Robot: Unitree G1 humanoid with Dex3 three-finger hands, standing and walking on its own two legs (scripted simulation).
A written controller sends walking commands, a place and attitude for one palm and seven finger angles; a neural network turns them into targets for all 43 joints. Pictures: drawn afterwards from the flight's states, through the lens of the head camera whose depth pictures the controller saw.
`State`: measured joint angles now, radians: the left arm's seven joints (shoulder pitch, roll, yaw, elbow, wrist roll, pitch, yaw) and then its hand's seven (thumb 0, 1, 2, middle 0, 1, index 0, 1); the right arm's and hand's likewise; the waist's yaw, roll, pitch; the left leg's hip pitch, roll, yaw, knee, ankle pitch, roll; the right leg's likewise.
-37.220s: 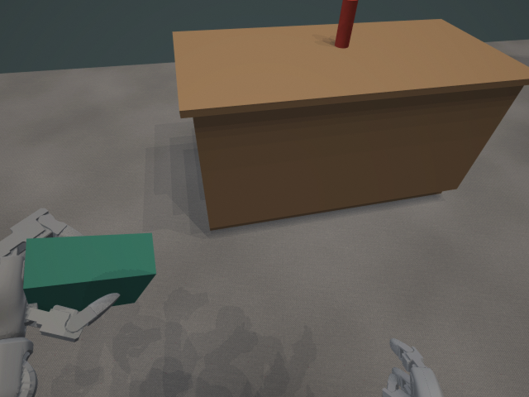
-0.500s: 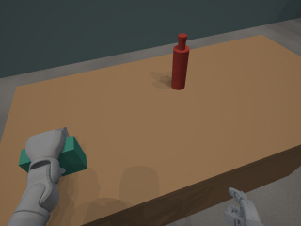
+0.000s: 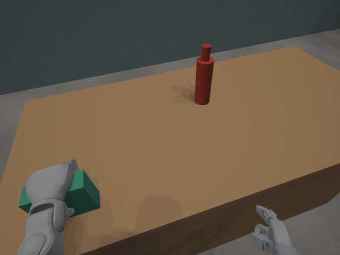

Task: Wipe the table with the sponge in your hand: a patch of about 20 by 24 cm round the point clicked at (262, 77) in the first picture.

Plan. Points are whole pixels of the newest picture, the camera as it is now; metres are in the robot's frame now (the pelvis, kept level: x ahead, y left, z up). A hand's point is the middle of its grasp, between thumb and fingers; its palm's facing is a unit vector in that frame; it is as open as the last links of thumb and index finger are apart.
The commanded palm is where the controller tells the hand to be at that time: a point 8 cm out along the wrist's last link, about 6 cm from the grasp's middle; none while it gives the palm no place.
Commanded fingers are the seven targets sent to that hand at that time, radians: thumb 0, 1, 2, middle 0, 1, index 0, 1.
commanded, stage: wipe back along the first lane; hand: left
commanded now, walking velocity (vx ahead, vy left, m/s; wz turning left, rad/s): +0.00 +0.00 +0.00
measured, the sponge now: (67, 201) +0.22 +0.30 +0.00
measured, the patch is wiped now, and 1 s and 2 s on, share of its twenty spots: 1.00 1.00 1.00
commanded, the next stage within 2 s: lift the sponge slowly off the table in 0.14 s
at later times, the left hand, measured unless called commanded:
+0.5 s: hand (63, 205) +0.20 +0.28 +0.04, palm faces -0.01 -0.10 -0.99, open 9.2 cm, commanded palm +0.17 +0.26 +0.09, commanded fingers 0.00 0.10 1.30 -1.20 -1.60 -1.20 -1.60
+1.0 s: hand (63, 204) +0.19 +0.27 +0.05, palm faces -0.01 -0.13 -0.99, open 9.3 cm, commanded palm +0.17 +0.26 +0.12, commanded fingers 0.00 0.10 1.30 -1.20 -1.60 -1.20 -1.60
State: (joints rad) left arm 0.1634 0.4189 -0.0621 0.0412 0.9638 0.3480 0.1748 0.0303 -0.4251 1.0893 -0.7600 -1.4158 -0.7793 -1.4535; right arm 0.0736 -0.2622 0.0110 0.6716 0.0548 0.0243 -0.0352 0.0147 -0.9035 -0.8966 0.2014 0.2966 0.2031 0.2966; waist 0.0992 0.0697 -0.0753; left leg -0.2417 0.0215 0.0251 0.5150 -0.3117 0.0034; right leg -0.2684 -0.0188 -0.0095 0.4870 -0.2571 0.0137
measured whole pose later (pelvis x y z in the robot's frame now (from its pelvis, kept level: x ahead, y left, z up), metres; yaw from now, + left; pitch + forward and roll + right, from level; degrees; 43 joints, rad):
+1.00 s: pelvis -0.01 -0.01 +0.01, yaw +0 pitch -3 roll +0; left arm 0.22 0.42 -0.10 -0.10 0.94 0.37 0.10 0.00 -0.45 1.09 -0.80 -1.38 -0.81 -1.42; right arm 0.04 -0.25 0.02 0.72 0.03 0.00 -0.05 0.02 -0.90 -0.90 0.20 0.30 0.19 0.29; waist 0.14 0.09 0.00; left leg -0.11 0.03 0.02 0.42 -0.26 -0.01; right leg -0.13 -0.01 -0.02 0.40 -0.21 0.00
